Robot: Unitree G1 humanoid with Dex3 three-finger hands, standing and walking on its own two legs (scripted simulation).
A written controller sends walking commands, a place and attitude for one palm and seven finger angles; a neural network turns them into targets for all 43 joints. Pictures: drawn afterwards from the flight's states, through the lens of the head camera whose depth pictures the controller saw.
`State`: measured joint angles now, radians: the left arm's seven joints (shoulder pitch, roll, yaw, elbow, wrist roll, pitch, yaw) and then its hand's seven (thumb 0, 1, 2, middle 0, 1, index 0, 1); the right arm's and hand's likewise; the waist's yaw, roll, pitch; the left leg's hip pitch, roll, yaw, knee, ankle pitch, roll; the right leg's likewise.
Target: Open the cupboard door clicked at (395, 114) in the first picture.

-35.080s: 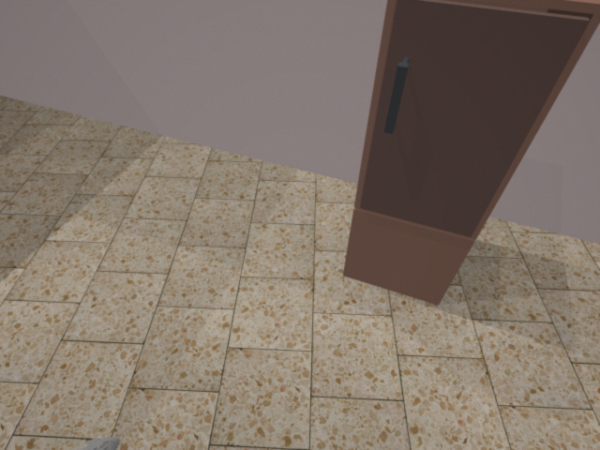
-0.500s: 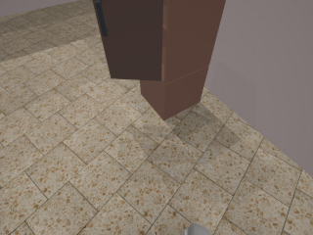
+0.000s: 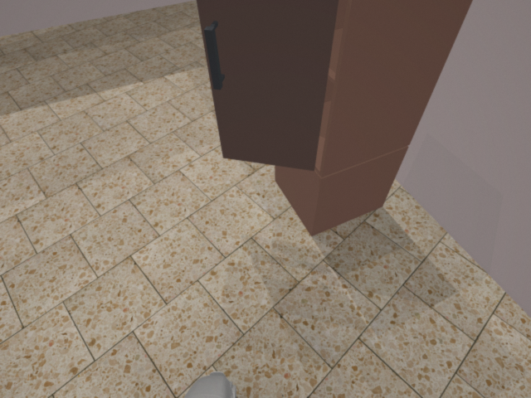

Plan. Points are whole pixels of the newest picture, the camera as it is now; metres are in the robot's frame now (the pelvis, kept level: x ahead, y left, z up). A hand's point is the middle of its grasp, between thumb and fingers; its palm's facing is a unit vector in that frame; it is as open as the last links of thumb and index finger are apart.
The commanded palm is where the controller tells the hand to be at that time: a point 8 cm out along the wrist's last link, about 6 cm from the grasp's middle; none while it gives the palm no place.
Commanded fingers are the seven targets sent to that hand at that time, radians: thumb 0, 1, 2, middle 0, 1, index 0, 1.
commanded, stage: take the last steps up to it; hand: left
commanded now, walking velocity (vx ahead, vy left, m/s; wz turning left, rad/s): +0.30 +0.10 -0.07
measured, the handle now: (216, 56) +0.89 +0.22 +0.05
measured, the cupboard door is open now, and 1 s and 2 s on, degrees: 53 53 53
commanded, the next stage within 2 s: come to a stop and stand still in 0.58 s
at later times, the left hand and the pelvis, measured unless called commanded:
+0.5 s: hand (167, 297) +0.31 +0.24 -0.16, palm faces -0.06 -0.97 -0.25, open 7.3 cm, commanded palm none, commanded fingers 0.00 0.90 0.90 -0.20 -0.30 -0.20 -0.30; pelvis +0.19 +0.05 -0.01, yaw -5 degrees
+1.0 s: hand (170, 290) +0.34 +0.25 -0.19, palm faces -0.01 -0.98 -0.21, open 7.3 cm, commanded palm none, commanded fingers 0.00 0.90 0.90 -0.20 -0.30 -0.20 -0.30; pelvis +0.31 +0.07 -0.02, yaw -5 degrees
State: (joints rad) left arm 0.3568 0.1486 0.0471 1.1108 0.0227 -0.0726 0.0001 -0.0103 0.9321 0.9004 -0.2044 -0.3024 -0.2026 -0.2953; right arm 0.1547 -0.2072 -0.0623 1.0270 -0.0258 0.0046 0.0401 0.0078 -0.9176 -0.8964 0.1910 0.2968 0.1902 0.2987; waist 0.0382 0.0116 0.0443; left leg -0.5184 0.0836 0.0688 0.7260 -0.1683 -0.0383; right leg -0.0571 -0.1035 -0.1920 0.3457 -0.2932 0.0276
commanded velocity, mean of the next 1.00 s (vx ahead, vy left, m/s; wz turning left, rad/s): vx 0.06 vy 0.01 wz -0.03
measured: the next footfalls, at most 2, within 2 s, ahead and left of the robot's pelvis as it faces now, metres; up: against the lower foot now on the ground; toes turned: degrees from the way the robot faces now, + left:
left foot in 0.10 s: +0.16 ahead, +0.15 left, +0.00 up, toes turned +6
right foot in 0.54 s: +0.29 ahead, -0.06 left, +0.00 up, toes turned -12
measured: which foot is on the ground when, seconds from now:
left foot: up 0.00-0.08, down 0.10-0.54, up 0.56-0.82, down 0.84-1.00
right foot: down 0.00-0.10, up 0.12-0.52, down 0.54-0.90, up 0.92-1.00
